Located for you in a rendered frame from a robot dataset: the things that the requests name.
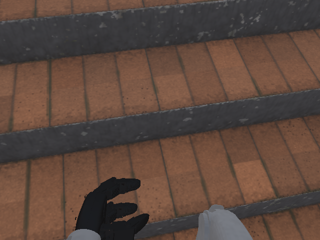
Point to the robot left hand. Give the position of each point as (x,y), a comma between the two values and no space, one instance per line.
(99,216)

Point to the left robot forearm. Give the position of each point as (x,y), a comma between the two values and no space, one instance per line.
(84,234)

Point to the right robot thigh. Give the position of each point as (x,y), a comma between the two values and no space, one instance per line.
(220,224)

